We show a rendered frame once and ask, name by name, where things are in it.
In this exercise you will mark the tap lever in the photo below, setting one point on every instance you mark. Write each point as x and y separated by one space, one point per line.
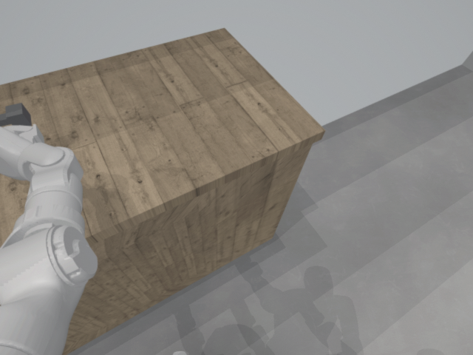
16 114

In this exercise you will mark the robot left forearm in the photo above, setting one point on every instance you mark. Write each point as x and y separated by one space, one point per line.
55 196

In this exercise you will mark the left robot hand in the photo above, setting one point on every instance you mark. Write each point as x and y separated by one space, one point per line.
13 141

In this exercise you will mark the counter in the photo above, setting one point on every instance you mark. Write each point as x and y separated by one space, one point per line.
190 151

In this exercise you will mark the robot left upper arm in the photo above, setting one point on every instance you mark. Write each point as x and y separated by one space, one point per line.
42 278

